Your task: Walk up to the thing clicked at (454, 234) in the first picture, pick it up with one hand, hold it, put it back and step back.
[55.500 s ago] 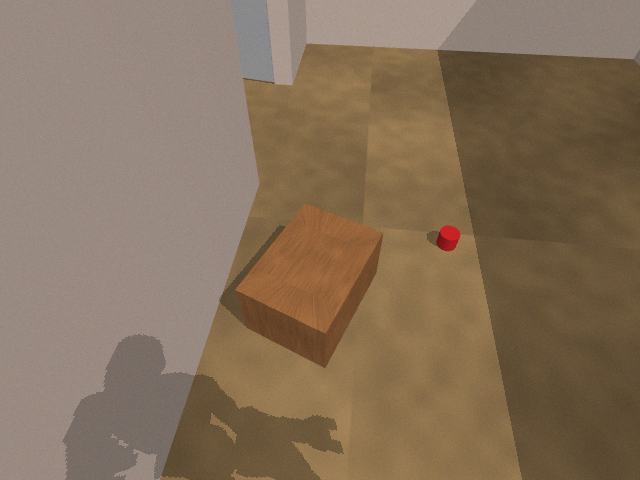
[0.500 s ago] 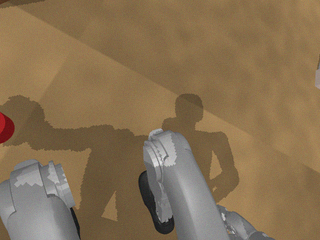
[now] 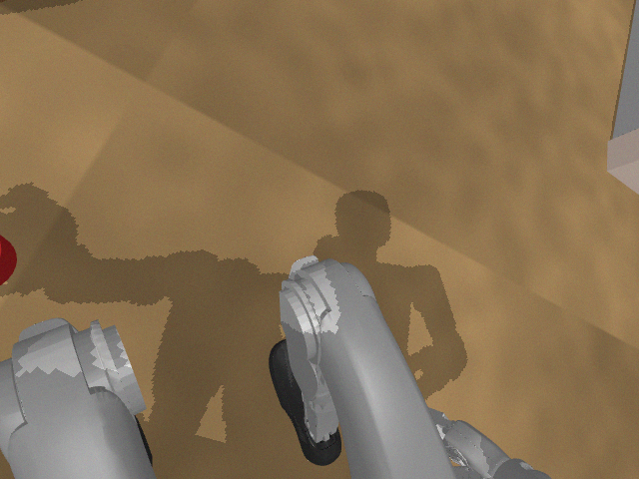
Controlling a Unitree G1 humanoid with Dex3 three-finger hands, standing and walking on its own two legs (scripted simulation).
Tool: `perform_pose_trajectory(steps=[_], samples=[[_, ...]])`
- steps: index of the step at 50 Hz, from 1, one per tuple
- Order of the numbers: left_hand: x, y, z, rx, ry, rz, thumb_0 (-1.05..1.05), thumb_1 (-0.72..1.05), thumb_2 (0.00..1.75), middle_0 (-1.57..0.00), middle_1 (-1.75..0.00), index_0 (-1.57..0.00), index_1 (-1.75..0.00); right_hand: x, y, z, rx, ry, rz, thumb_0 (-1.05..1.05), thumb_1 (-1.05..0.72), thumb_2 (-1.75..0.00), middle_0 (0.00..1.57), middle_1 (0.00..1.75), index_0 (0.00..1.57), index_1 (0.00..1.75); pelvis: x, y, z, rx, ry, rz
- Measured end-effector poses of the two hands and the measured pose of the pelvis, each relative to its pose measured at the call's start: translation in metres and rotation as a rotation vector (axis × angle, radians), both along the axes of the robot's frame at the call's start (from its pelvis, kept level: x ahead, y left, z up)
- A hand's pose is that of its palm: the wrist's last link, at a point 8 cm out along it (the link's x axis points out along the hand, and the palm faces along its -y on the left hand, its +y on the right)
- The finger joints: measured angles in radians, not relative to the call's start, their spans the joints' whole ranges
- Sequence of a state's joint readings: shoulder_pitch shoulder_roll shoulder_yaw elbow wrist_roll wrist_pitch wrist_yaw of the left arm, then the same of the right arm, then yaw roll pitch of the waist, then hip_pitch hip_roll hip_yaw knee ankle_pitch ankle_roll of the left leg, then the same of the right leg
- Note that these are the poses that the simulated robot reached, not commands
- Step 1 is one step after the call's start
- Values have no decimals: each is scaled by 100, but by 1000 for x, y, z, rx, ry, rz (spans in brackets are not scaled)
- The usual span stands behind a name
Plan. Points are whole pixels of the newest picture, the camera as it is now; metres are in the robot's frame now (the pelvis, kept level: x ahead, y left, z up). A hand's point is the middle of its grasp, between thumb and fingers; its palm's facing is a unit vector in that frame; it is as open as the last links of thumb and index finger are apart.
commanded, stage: open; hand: left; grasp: from above
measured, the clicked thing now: out of the picture +0.41 +0.31 -0.26
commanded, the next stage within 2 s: withdraw in 0.54 s
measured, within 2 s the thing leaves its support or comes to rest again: neither
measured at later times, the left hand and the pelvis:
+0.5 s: hand out of the picture +0.40 +0.32 -0.23, palm faces -0.40 -0.17 -0.90, open 13.6 cm; pelvis +0.00 +0.00 +0.00, yaw +0 degrees
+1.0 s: hand out of the picture +0.42 +0.33 -0.15, palm faces -0.23 -0.12 -0.97, open 14.0 cm; pelvis +0.01 +0.00 +0.01, yaw +2 degrees
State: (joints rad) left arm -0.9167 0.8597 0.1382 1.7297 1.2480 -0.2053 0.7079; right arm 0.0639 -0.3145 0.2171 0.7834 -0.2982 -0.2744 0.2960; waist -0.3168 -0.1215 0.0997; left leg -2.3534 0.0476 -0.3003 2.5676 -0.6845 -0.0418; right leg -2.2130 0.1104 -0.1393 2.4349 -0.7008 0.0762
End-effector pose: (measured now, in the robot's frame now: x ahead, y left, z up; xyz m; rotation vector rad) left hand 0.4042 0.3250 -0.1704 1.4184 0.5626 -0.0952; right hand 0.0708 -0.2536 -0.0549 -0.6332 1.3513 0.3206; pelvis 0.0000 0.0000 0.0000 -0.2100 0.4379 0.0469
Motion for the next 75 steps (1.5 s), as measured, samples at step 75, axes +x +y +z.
perform_pose_trajectory(steps=[75], samples=[[-12,12,116,-4,91,-113,0,-52,101,-8,-101,-8,-101,21,-30,24,-108,-83,-190,0,-91,-90,20,30,20,30,-14,-12,48,68,85,72]])
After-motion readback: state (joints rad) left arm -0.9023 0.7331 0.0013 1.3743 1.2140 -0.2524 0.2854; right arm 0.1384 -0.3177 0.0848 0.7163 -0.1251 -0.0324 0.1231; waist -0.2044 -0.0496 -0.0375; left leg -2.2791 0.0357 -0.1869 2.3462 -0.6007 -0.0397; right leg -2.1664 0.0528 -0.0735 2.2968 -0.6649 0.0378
